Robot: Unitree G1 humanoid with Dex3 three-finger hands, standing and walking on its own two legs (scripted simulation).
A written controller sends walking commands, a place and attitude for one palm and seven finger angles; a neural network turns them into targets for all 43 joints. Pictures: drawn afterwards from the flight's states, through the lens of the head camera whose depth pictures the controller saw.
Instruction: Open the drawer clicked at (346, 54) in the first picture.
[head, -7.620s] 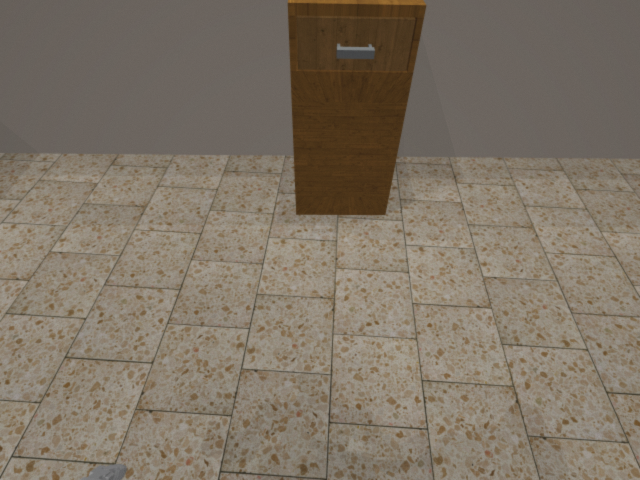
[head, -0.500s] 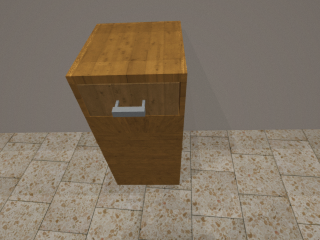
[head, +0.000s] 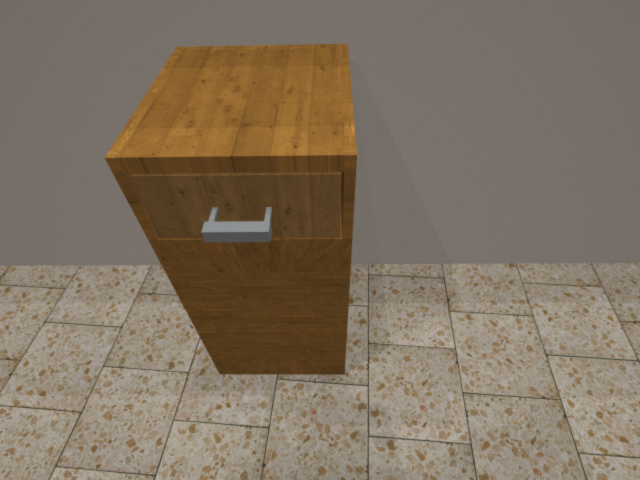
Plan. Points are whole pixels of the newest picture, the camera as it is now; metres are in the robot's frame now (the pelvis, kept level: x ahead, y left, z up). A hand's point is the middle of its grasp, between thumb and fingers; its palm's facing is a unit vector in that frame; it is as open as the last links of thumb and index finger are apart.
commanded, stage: look again from close up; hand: left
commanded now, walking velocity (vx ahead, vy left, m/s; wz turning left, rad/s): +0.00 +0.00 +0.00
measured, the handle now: (239, 222) +0.54 +0.18 -0.02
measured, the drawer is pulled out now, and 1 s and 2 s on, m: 0.00 0.00 0.00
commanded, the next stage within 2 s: raise the hand with hooked fingers in 0.02 s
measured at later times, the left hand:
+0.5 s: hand (191, 445) +0.18 +0.18 -0.05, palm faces -0.04 -0.24 -0.97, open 8.4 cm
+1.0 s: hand (155, 389) +0.22 +0.22 +0.00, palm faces +0.00 -0.10 -1.00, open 11.3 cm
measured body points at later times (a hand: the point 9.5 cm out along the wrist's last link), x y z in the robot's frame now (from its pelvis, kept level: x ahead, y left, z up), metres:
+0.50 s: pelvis -0.01 -0.02 -0.03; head +0.01 -0.04 +0.42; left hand +0.17 +0.19 +0.00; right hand +0.23 -0.27 -0.08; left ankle -0.04 +0.11 -0.74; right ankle +0.02 -0.11 -0.74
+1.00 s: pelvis +0.00 -0.01 -0.02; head +0.03 -0.04 +0.43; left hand +0.22 +0.22 +0.06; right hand +0.17 -0.22 -0.14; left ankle -0.04 +0.11 -0.74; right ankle +0.02 -0.11 -0.74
